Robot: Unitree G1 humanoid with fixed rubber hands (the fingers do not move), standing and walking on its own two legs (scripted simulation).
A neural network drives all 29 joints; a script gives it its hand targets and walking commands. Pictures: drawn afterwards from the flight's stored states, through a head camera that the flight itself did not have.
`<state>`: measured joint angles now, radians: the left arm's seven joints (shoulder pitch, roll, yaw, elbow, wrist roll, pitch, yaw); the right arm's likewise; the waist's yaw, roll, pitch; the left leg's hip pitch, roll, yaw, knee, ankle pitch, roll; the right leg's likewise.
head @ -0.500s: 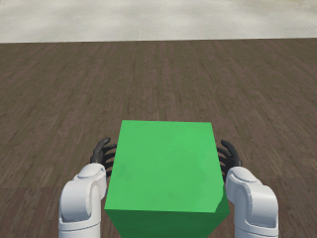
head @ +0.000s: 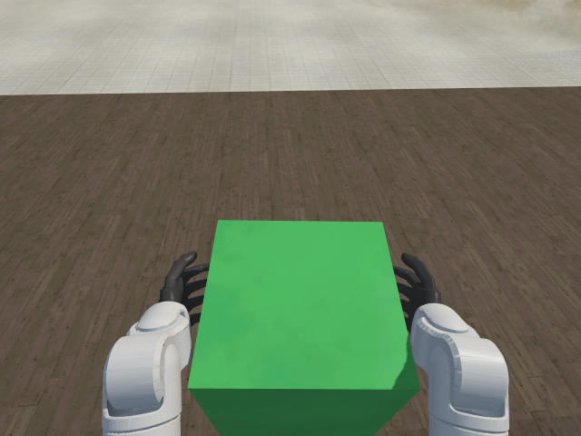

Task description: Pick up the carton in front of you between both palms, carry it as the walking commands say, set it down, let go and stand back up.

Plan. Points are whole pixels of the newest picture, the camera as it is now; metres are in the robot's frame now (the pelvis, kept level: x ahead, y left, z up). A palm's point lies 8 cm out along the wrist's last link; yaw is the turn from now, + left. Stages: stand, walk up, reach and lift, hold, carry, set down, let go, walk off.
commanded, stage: carry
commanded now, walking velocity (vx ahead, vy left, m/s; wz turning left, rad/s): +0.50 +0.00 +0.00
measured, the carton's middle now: (298, 336) +0.27 +0.00 +0.03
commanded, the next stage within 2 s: none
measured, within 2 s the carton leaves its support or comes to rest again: neither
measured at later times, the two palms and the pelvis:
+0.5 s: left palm (223, 130) +0.66 +0.15 +0.12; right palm (373, 131) +0.66 -0.15 +0.12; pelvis +0.33 +0.00 -0.01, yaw +0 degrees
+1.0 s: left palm (239, 71) +1.04 +0.16 +0.08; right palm (344, 74) +1.05 -0.14 +0.08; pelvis +0.67 +0.01 -0.04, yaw +3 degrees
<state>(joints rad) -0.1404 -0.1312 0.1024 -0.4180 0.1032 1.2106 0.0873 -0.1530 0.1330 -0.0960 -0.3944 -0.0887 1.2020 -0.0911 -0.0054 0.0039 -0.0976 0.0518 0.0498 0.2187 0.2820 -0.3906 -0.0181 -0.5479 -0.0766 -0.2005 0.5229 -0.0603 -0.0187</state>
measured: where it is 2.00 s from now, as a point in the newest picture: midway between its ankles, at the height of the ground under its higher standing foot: (268, 236)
